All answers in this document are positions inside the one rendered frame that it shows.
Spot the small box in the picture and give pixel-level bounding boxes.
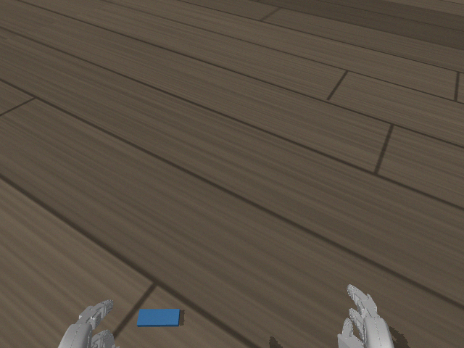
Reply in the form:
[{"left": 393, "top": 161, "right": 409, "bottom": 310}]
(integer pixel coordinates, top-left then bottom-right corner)
[{"left": 137, "top": 309, "right": 180, "bottom": 327}]

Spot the left robot hand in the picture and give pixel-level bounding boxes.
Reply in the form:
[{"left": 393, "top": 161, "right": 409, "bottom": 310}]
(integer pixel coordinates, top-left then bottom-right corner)
[{"left": 58, "top": 299, "right": 120, "bottom": 348}]

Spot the right robot hand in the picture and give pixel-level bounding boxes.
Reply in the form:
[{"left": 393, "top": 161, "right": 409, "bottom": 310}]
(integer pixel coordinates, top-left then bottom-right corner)
[{"left": 338, "top": 284, "right": 394, "bottom": 348}]

